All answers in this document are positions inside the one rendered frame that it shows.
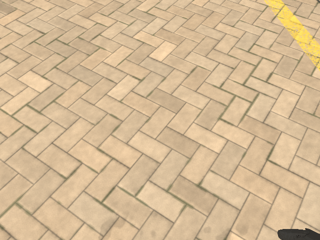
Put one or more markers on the robot right hand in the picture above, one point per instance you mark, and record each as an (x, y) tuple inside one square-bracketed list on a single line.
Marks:
[(298, 234)]

